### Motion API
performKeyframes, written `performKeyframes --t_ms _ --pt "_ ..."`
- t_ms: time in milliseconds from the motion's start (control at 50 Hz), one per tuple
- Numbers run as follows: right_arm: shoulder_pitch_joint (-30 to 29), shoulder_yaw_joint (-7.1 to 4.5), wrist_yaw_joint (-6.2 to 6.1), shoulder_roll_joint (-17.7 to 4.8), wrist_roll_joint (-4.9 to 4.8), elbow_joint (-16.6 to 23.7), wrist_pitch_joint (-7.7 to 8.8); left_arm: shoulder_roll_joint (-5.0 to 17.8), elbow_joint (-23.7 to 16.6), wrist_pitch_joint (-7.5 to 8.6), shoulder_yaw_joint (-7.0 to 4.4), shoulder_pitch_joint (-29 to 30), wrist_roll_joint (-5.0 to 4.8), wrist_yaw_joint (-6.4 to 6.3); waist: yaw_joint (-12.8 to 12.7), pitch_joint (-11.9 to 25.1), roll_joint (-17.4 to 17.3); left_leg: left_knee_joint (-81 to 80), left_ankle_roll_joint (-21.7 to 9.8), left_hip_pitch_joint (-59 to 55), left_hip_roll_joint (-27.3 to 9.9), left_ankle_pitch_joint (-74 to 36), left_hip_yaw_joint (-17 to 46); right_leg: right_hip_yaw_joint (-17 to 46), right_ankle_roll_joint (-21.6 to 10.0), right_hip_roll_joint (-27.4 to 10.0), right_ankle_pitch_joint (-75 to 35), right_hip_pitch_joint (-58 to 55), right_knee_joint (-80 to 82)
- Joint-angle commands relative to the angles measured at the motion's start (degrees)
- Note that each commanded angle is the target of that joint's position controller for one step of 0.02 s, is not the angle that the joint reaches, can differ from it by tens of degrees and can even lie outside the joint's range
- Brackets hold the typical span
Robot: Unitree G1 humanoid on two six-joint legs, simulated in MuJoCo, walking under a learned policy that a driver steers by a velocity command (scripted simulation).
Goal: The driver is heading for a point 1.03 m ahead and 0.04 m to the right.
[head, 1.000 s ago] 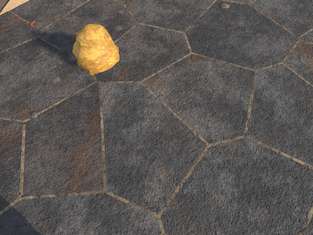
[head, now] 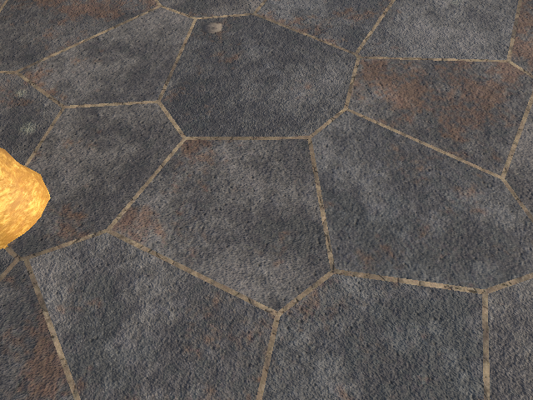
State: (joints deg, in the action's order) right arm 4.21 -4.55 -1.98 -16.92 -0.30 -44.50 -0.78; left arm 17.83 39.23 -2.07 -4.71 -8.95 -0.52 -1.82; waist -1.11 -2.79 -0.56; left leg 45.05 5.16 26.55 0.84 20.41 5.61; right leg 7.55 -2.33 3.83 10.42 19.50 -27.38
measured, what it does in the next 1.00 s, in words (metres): steps on the spot, turning right: left foot, then right foot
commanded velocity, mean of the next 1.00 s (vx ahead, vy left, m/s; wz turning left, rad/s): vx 0.00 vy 0.00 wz -0.33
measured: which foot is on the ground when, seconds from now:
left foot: up 0.00-0.08, down 0.10-0.52, up 0.54-0.84, down 0.86-1.00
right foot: down 0.00-0.10, up 0.12-0.50, down 0.52-1.00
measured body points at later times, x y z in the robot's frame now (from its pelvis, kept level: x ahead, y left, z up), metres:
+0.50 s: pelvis +0.00 +0.01 +0.00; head +0.04 +0.00 +0.45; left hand +0.24 +0.23 -0.10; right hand +0.04 -0.30 -0.12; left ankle +0.03 +0.15 -0.74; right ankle -0.03 -0.11 -0.73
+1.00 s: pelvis +0.00 -0.01 +0.00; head +0.01 +0.00 +0.45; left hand +0.21 +0.19 -0.12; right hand +0.00 -0.29 -0.12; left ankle +0.03 +0.13 -0.74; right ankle -0.03 -0.11 -0.74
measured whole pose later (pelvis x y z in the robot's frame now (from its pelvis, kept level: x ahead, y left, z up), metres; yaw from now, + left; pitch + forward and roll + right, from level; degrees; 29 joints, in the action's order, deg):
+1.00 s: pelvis +0.00 -0.01 +0.00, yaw -19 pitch -1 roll +0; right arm 11.1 -2.3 -0.9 -15.0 0.6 -51.5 0.0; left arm 13.6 47.4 -0.8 -1.6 -7.8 0.8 -0.6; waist 0.3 -2.1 0.8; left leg 28.3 1.8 10.5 -2.2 16.4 0.4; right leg 0.9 -1.2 2.0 14.3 11.8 -27.5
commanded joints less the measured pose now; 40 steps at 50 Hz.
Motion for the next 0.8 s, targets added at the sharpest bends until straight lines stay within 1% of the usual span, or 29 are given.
performKeyframes --t_ms 20,40,80,100,120,140,160,180,200,220,260,280,320,360,380,420,460,480,500,520,540,560,580,600,620,640,700,740,800 --pt "0.4 -1.18 0.55 -5.0 -0.23 3.4 1.31 9.7 -4.2 0.16 -2.57 1.5 0.01 -0.09 0.0 9.1 10.6 -5.3 -0.5 -3.3 1.3 -0.1 -0.7 16.7 -10.0 -13.3 -12.0 -7.8 5.6" --pt "1.0 -1.27 0.84 -5.2 -0.28 3.3 1.68 9.6 -4.3 0.01 -2.50 1.9 -0.12 -0.04 0.2 9.0 10.9 -8.1 -1.0 -4.5 1.5 -0.4 -0.7 18.1 -9.7 -13.1 -12.5 -8.1 4.9" --pt "4.7 -1.57 1.44 -5.3 -0.29 2.2 2.46 9.1 -4.9 -0.47 -2.20 3.7 -0.76 -0.27 2.6 9.0 10.6 -19.9 -2.5 -10.9 1.6 -7.5 -1.9 18.8 -7.4 -10.9 -11.9 -6.7 2.1" --pt "6.5 -2.14 1.44 -7.0 0.08 1.6 2.61 7.8 -5.1 -0.65 -1.82 2.9 -0.81 -0.48 2.8 9.1 8.5 -24.6 -4.0 -16.4 -2.0 -12.6 0.1 17.4 -4.8 -8.4 -5.9 -3.4 -0.8" --pt "7.0 -2.95 0.98 -11.2 1.14 2.1 2.29 4.4 -5.1 -0.65 -0.94 0.0 -0.06 -0.34 0.6 10.1 -3.8 -27.0 -8.6 -22.5 -14.6 -18.9 11.5 9.7 -1.3 -2.2 11.0 3.9 -13.0" --pt "5.6 -3.25 1.11 -13.5 3.16 2.3 2.05 6.2 -7.2 -0.01 -1.61 0.2 -0.42 -0.27 -0.6 6.9 -17.3 -29.2 -18.8 -19.4 -23.4 -26.8 25.1 1.8 1.6 4.2 27.0 14.2 -23.9" --pt "2.9 -2.36 1.00 -10.2 3.07 4.0 2.32 10.9 -5.6 0.38 -2.98 -1.4 0.15 -0.16 -0.5 6.4 -11.8 -29.0 -21.7 -17.8 -24.6 -26.9 23.2 3.1 3.4 0.1 25.5 14.5 -35.0" --pt "0.2 -1.62 0.66 -7.4 2.40 4.7 2.29 12.1 -4.1 0.12 -3.79 -2.4 -0.43 0.01 -1.4 5.4 -8.2 -27.9 -19.1 -16.7 -20.8 -25.4 16.3 2.3 4.2 -0.5 21.4 14.3 -39.1" --pt "-1.3 -1.35 0.37 -6.4 1.53 5.2 2.10 10.6 -2.7 -0.55 -3.72 -3.5 -0.43 -0.20 -1.9 4.7 -6.6 -27.2 -16.5 -17.1 -17.1 -22.5 11.1 1.3 5.3 -1.1 18.2 14.8 -41.1" --pt "-1.4 -1.07 0.02 -5.8 0.63 5.1 1.96 9.3 -2.7 -1.04 -3.37 -3.3 -0.32 -0.22 -1.0 3.7 -6.9 -27.0 -16.0 -18.1 -15.9 -22.9 8.4 0.8 6.5 -1.4 15.4 16.6 -42.9" --pt "0.8 -0.91 -0.67 -6.0 0.81 4.7 1.38 6.7 -4.0 -1.23 -2.48 -1.1 -0.90 0.24 0.6 3.2 -7.7 -27.3 -16.3 -19.2 -14.1 -25.4 3.5 -2.3 7.8 -2.1 12.6 17.0 -40.6" --pt "2.5 -1.07 -0.98 -6.5 1.04 4.4 1.09 5.9 -5.1 -1.11 -2.11 0.8 -1.15 0.37 1.8 3.7 -8.3 -27.2 -16.8 -21.9 -14.5 -26.6 2.7 -3.3 8.3 -2.8 12.0 17.8 -37.6" --pt "4.8 -1.54 -1.23 -7.8 1.18 4.0 0.66 5.0 -6.6 -0.96 -1.58 3.0 -1.01 0.67 3.6 5.3 -8.8 -26.8 -17.8 -26.1 -16.2 -28.9 2.0 -4.3 8.9 -4.3 12.3 17.4 -31.9" --pt "4.7 -2.04 -0.90 -9.3 0.92 4.1 0.40 4.0 -7.4 -0.90 -0.93 3.5 -0.56 1.15 4.0 6.5 -9.2 -26.4 -18.1 -25.5 -17.0 -30.1 0.3 -5.7 8.5 -5.5 13.5 12.6 -25.7" --pt "4.2 -2.24 -0.54 -10.0 0.72 4.2 0.30 3.7 -7.6 -0.87 -0.68 3.3 -0.36 1.32 3.9 6.7 -9.4 -26.3 -18.1 -23.9 -17.1 -31.0 -0.6 -6.7 8.0 -5.5 14.0 9.2 -22.6" --pt "3.9 -2.40 0.26 -10.8 0.15 4.0 0.21 4.3 -7.3 -1.00 -0.78 2.0 -0.30 1.54 3.6 6.9 -10.1 -25.6 -18.1 -22.2 -17.4 -32.3 -1.3 -8.7 7.0 -4.5 13.8 4.3 -17.1" --pt "3.4 -2.31 0.82 -11.0 -0.81 3.5 0.27 4.5 -6.6 -1.18 -0.94 0.2 -0.24 1.78 2.5 6.6 -10.0 -23.6 -17.3 -21.7 -17.5 -31.7 -1.4 -9.5 5.3 -3.8 9.9 0.1 -8.8" --pt "2.5 -2.06 0.91 -10.7 -1.37 3.3 0.26 4.3 -5.6 -1.17 -0.98 -2.0 -0.14 1.95 1.0 6.5 -9.4 -21.5 -16.0 -20.3 -16.8 -30.6 -2.2 -10.3 3.9 -3.1 4.2 -4.2 -1.3" --pt "3.7 -1.48 1.02 -9.2 -1.70 2.3 0.40 4.8 -4.6 -1.12 -1.18 -3.8 0.02 1.93 0.1 6.6 -7.8 -18.9 -13.2 -17.4 -15.5 -27.3 -3.6 -10.1 2.1 -2.6 -2.6 -10.2 6.4" --pt "6.9 -0.48 1.39 -6.3 -0.41 1.1 0.83 7.3 -4.6 -1.09 -1.67 -4.9 0.06 1.48 0.8 9.0 -0.9 -12.8 -8.3 -11.3 -12.3 -17.9 -7.2 -3.0 0.3 -7.6 -15.0 -19.6 8.0" --pt "7.8 1.34 2.19 -1.9 3.10 2.6 1.41 12.1 -6.3 -1.15 -2.15 -4.4 0.76 0.52 3.0 11.0 16.6 0.8 -2.2 1.0 -6.0 12.1 -11.8 13.1 -6.4 -22.5 -39.7 -26.8 4.6" --pt "3.2 0.06 1.34 -5.5 1.47 3.4 1.10 8.9 -6.1 0.08 -1.10 -4.5 2.47 1.20 -1.1 11.9 13.2 8.7 -0.9 1.6 -4.7 18.5 -5.7 15.4 -15.7 -26.4 -34.4 -17.7 6.1" --pt "2.3 -0.73 0.91 -8.1 0.02 3.1 0.56 7.7 -5.5 1.21 -0.67 -2.4 2.58 1.71 -0.4 8.7 9.7 13.0 -0.8 1.7 -5.3 16.4 -4.4 11.7 -15.2 -22.8 -28.0 -14.7 7.5" --pt "2.9 -0.97 0.63 -7.9 -0.23 2.4 0.11 6.8 -4.7 1.95 -0.48 0.1 2.05 1.74 0.6 6.8 9.5 13.5 -0.9 2.5 -5.5 13.0 -3.7 8.4 -12.4 -19.5 -22.7 -13.5 8.1" --pt "3.8 -1.20 0.17 -7.8 0.04 1.0 -0.42 6.5 -4.6 2.33 -0.26 1.7 1.58 1.68 1.0 5.9 9.0 13.6 -0.7 2.6 -5.6 10.3 -3.2 6.7 -10.7 -17.9 -20.6 -13.0 8.3" --pt "4.7 -1.31 -0.09 -7.8 0.42 0.7 -0.77 6.2 -4.1 2.56 -0.05 3.0 1.25 1.50 1.7 5.2 8.8 14.0 -0.2 1.1 -5.4 7.3 -3.0 5.5 -10.3 -17.2 -23.0 -11.2 8.4" --pt "6.4 -0.60 -0.05 -5.2 0.08 -0.4 -0.66 3.6 -2.7 2.76 0.83 3.9 1.33 1.07 2.5 6.4 8.6 7.6 0.4 -3.2 -5.1 2.8 -3.5 2.3 -9.8 -14.9 -22.6 -11.1 8.2" --pt "4.5 0.07 0.01 -4.1 0.19 -0.2 -0.52 3.8 -1.6 2.54 0.77 3.7 1.29 1.03 1.2 6.1 8.5 0.2 0.3 -6.1 -4.9 2.8 -4.1 2.6 -9.9 -14.7 -19.7 -11.3 7.8" --pt "4.8 0.23 0.21 -4.7 -0.04 -0.6 -0.32 4.3 0.2 2.19 0.81 3.5 1.20 1.16 0.8 5.8 8.4 -8.8 -0.4 -10.4 -4.3 1.2 -4.8 5.2 -10.4 -15.5 -14.7 -10.6 7.6"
